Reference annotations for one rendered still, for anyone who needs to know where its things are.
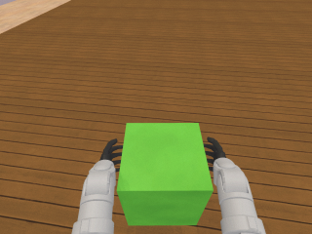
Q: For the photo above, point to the left robot forearm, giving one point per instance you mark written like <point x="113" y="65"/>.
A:
<point x="97" y="200"/>

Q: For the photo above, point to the right robot forearm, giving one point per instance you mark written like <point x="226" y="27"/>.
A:
<point x="236" y="200"/>

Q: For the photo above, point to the carton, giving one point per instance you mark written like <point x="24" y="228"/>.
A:
<point x="164" y="177"/>

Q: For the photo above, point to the robot right hand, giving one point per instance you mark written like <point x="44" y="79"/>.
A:
<point x="217" y="151"/>

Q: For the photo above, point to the robot left hand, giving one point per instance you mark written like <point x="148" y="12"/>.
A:
<point x="108" y="155"/>

